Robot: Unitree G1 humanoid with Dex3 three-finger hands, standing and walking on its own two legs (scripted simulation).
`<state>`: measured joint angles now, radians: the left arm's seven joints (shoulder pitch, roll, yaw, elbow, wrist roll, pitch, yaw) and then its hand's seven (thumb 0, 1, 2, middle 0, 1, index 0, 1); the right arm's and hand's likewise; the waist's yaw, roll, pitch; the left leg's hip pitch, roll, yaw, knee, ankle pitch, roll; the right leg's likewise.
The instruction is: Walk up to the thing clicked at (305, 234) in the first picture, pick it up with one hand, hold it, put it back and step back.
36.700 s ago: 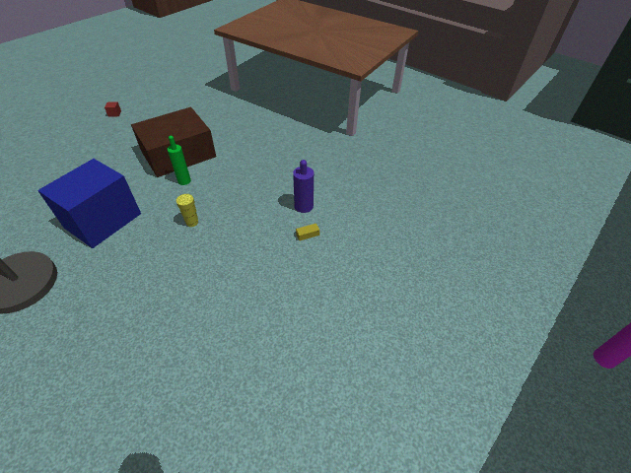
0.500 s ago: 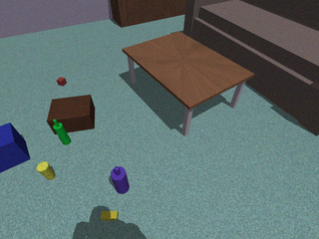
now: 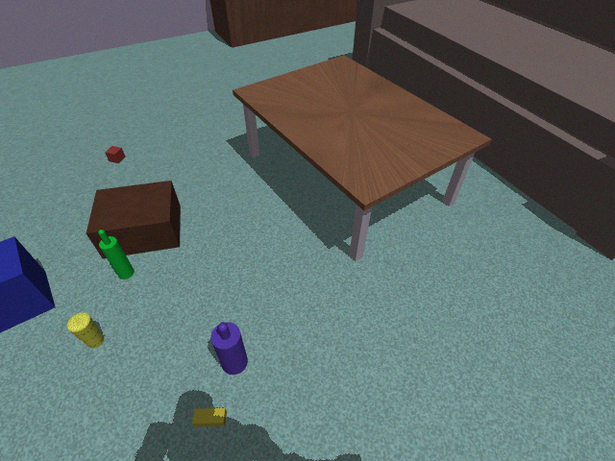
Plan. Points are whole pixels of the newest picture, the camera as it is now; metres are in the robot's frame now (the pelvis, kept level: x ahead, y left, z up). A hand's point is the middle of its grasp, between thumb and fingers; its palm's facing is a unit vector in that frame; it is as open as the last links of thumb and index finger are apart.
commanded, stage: stand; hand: left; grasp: from above
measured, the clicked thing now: (209, 417) +0.40 +0.31 -0.77
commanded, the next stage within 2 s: step back in 0.64 s
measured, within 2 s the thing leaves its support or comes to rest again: neither
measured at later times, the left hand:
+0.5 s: hand out of the picture +0.08 +0.24 -0.16, palm faces +0.00 -0.94 -0.33, open 7.4 cm
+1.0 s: hand out of the picture +0.09 +0.30 -0.18, palm faces -0.02 -0.92 -0.39, open 7.4 cm
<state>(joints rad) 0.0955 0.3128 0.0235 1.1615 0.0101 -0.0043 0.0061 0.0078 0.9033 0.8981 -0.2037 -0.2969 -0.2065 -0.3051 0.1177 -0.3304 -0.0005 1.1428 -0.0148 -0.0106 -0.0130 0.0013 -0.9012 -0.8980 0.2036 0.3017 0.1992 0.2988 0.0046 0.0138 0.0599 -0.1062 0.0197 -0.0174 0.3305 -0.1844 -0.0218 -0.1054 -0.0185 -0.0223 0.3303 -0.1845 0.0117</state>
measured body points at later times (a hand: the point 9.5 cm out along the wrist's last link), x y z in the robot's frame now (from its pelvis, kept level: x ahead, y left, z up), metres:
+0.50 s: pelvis +0.00 +0.00 +0.00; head +0.01 -0.01 +0.45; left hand +0.08 +0.29 -0.13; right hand +0.07 -0.30 -0.14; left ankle +0.00 +0.13 -0.75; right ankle +0.00 -0.12 -0.75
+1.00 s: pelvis -0.06 +0.03 -0.03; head +0.01 +0.05 +0.42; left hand +0.09 +0.35 -0.15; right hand +0.02 -0.29 -0.14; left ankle -0.04 +0.14 -0.75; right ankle -0.03 -0.11 -0.71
